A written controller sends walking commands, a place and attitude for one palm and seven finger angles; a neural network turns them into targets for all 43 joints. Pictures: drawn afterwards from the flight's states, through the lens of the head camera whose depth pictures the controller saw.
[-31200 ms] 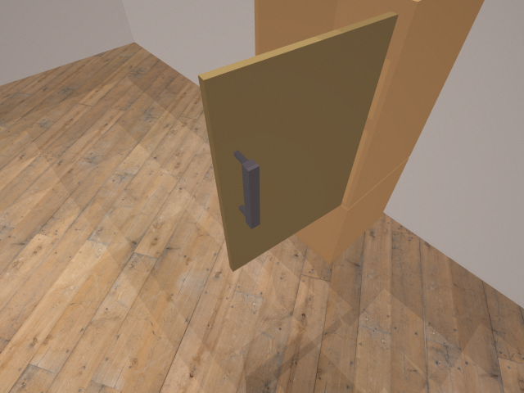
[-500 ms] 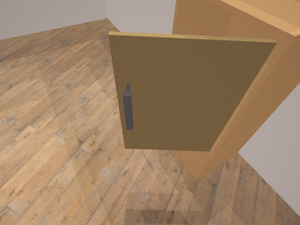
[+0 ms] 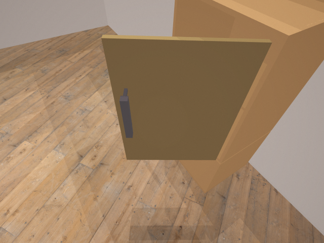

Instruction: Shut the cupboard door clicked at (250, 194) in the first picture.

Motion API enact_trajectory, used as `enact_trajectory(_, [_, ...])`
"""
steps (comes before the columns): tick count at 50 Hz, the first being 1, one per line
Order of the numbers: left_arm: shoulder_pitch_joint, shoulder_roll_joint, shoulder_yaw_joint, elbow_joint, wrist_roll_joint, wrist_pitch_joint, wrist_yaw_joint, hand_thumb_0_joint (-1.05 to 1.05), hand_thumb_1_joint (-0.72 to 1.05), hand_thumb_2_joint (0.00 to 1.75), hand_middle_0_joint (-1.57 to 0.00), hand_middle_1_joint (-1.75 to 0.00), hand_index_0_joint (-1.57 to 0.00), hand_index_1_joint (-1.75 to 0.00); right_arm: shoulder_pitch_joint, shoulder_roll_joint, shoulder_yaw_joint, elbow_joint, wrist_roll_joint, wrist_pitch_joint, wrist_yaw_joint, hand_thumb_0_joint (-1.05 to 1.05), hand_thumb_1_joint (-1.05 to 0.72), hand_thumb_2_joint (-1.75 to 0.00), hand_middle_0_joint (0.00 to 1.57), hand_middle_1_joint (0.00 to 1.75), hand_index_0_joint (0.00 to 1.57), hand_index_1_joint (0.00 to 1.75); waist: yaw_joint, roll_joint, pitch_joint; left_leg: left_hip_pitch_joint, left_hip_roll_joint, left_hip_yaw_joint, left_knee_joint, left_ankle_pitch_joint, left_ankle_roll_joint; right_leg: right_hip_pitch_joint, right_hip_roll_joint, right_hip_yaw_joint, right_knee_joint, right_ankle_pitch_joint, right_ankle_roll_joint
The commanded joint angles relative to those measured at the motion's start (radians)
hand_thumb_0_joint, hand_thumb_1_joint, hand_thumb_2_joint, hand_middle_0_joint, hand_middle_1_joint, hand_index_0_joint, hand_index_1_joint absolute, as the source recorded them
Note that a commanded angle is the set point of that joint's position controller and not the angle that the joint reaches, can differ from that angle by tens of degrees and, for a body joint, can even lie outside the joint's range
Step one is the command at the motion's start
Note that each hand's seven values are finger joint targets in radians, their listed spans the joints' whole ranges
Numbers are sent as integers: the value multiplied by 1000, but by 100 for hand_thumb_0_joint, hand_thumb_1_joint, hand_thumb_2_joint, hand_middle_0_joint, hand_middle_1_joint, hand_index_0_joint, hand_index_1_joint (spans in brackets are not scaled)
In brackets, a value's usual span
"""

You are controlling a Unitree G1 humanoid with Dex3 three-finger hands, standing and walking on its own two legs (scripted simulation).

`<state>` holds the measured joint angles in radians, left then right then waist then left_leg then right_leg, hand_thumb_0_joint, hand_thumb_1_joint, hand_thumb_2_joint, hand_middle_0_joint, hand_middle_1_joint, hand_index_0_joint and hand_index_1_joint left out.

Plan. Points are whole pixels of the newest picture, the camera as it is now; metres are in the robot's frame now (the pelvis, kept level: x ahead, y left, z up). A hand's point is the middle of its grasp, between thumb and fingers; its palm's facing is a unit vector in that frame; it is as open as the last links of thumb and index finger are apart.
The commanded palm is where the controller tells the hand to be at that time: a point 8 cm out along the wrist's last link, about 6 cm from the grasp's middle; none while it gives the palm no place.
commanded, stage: look again from close up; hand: left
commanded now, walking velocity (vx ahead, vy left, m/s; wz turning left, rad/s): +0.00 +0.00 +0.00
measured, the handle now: (127, 114) +0.50 +0.14 +0.00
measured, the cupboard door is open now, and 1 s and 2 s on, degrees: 58 58 58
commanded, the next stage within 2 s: shuffle to correct the standing spot in 0.64 s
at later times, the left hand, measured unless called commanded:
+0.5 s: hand out of the picture +0.05 +0.22 -0.17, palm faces +0.05 -0.96 -0.29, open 7.3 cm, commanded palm none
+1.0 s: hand out of the picture -0.03 +0.22 -0.18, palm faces -0.06 -0.97 -0.22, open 7.3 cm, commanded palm none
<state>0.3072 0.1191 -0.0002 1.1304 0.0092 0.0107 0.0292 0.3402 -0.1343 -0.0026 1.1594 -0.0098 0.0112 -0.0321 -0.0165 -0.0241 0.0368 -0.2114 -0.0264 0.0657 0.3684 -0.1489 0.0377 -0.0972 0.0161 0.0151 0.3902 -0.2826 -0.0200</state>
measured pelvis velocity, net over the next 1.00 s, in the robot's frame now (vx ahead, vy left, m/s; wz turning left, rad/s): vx -0.02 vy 0.02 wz -0.04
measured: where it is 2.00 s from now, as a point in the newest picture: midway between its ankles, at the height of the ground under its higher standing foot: outside the picture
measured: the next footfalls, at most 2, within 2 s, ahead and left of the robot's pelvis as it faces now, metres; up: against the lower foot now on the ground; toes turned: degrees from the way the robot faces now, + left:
left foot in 1.40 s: +0.06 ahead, +0.07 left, +0.00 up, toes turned +9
right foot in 1.78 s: +0.14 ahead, -0.23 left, +0.00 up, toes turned -4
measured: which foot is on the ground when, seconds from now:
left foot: down 0.00-1.00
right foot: down 0.00-1.00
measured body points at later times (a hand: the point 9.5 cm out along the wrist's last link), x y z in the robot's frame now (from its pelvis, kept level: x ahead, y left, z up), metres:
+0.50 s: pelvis +0.00 +0.01 -0.01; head -0.01 +0.01 +0.44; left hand +0.05 +0.27 -0.15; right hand +0.12 -0.25 -0.14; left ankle +0.03 +0.09 -0.74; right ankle -0.05 -0.11 -0.74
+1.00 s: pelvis -0.02 +0.02 -0.01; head -0.01 +0.03 +0.44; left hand -0.02 +0.27 -0.16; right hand +0.01 -0.23 -0.15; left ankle +0.03 +0.09 -0.74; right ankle -0.05 -0.11 -0.73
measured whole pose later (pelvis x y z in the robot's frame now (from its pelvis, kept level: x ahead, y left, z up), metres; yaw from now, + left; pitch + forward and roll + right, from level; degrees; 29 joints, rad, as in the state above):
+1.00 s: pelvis -0.02 +0.02 -0.01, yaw -3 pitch -1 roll +0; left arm 0.33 0.23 0.00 1.04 0.04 0.05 0.00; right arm 0.22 -0.20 -0.01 1.05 -0.02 0.02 -0.01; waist 0.01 -0.03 0.02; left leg -0.26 -0.03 0.12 0.43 -0.16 0.08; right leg -0.23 -0.02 0.00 0.61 -0.41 -0.01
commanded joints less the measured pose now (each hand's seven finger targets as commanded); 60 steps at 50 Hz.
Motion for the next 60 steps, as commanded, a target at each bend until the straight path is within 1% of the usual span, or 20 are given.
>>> enact_trajectory(1, [70,85,12,-17,-5,-20,11,0,90,90,-20,-30,-20,-30,46,-91,-12,-29,1,-21,-7,0,-90,-90,20,30,20,30,5,14,43,59,111,-134,-60,-1,-12,-128,-107,105,-99,55,-25])
enact_trajectory(4, [78,78,12,-9,-6,-22,13,0,90,90,-20,-30,-20,-30,50,-90,-11,-26,1,-25,-10,0,-90,-90,20,30,20,30,3,15,28,70,118,-137,-56,41,-10,-112,-105,102,-92,89,-24])
enact_trajectory(5, [30,278,-1,-104,7,-49,13,0,90,90,-20,-30,-20,-30,-52,-181,-28,-155,-14,-37,11,0,-90,-90,20,30,20,30,-8,93,93,14,69,-155,-1,63,-10,-173,-90,56,-62,30,-42])
enact_trajectory(6, [39,216,24,-109,8,-50,18,0,90,90,-20,-30,-20,-30,-69,-181,-52,-160,-11,-56,3,0,-90,-90,20,30,20,30,15,92,22,-4,109,-152,62,-17,-4,-184,-114,80,-13,-11,-38])
enact_trajectory(9, [68,165,17,-101,7,-62,24,0,90,90,-20,-30,-20,-30,-28,-135,-50,-161,-7,-59,-2,0,-90,-90,20,30,20,30,1,42,-108,30,107,-153,136,84,4,-135,-135,106,-7,132,-49])
enact_trajectory(11, [64,169,18,-110,5,-64,29,0,90,90,-20,-30,-20,-30,-36,-135,-45,-170,-7,-57,1,0,-90,-90,20,30,20,30,4,-30,-103,7,102,-137,159,132,12,-99,-140,111,19,287,-44])
enact_trajectory(15, [73,199,29,-140,10,-60,33,0,90,90,-20,-30,-20,-30,-70,-175,-51,-189,-5,-53,-2,0,-90,-90,20,30,20,30,16,-36,-62,-1,107,-119,174,257,21,-88,-127,99,72,473,-36])
enact_trajectory(20, [37,244,37,-184,13,-49,30,0,90,90,-20,-30,-20,-30,-137,-219,-59,-214,-7,-45,1,0,-90,-90,20,30,20,30,20,-4,-21,12,117,-123,145,234,29,-126,-111,97,62,349,-28])
enact_trajectory(24, [-17,283,41,-211,14,-43,21,0,90,90,-20,-30,-20,-30,-198,-255,-61,-238,-8,-41,8,0,-90,-90,20,30,20,30,17,11,4,6,120,-142,97,119,26,-160,-106,102,28,193,-27])
enact_trajectory(36, [-69,337,32,-202,15,-34,-2,0,90,90,-20,-30,-20,-30,-257,-325,-47,-232,-6,-45,21,0,-90,-90,20,30,20,30,22,53,-23,9,141,-193,-29,-49,23,-127,-105,82,-33,32,-19])
enact_trajectory(41, [17,221,0,-139,14,-6,-2,0,90,90,-20,-30,-20,-30,-180,-239,-24,-181,-13,-25,22,0,-90,-90,20,30,20,30,18,44,-33,7,176,-226,-106,-262,11,-125,-79,32,-2,-50,6])
enact_trajectory(46, [59,213,12,-135,25,21,-15,0,90,90,-20,-30,-20,-30,-123,-296,-54,-168,-15,-12,6,0,-90,-90,20,30,20,30,12,107,17,-7,297,-345,-200,-432,77,-222,-38,-24,178,-132,7])
enact_trajectory(50, [52,190,23,-152,24,29,-28,0,90,90,-20,-30,-20,-30,-53,-293,-71,-155,-18,-16,-6,0,-90,-90,20,30,20,30,-3,71,4,27,361,-362,-193,-315,143,-306,-71,7,336,-186,4])
enact_trajectory(52, [82,154,28,-142,20,27,-29,0,90,90,-20,-30,-20,-30,-66,-275,-76,-150,-18,-16,-7,0,-90,-90,20,30,20,30,12,104,-16,-34,338,-291,-174,-275,123,-218,-76,-7,273,-159,6])
enact_trajectory(54, [161,130,31,-105,20,25,-30,0,90,90,-20,-30,-20,-30,-82,-256,-78,-144,-17,-10,-7,0,-90,-90,20,30,20,30,43,95,-21,-139,271,-209,-136,-335,70,-57,-39,-70,111,-66,6])
enact_trajectory(55, [193,144,36,-94,21,22,-26,0,90,90,-20,-30,-20,-30,-87,-230,-77,-143,-14,-7,-6,0,-90,-90,20,30,20,30,61,38,8,-213,221,-169,-79,-350,38,15,-39,-69,3,-26,2])
enact_trajectory(56, [217,166,43,-90,27,20,-18,0,90,90,-20,-30,-20,-30,-80,-183,-71,-147,-9,-4,-4,0,-90,-90,20,30,20,30,65,-58,31,-305,139,-90,51,-383,0,40,-118,40,-102,-130,-29])
enact_trajectory(57, [221,209,53,-89,29,20,-8,0,90,90,-20,-30,-20,-30,-86,-121,-58,-163,-5,-1,-1,0,-90,-90,20,30,20,30,64,-215,65,-378,39,41,236,-350,-33,-2,-251,221,-212,-330,-100])
enact_trajectory(58, [183,221,57,-109,25,19,1,0,90,90,-20,-30,-20,-30,-111,-112,-61,-176,-8,3,4,0,-90,-90,20,30,20,30,63,-224,76,-341,42,50,427,-353,-32,-113,-341,288,-285,-407,-169])
enact_trajectory(60, [105,175,56,-126,22,-2,10,0,90,90,-20,-30,-20,-30,-68,-99,-68,-156,-8,4,7,0,-90,-90,20,30,20,30,15,-143,93,-333,73,2,621,-313,-15,-165,-311,223,-263,-254,-181])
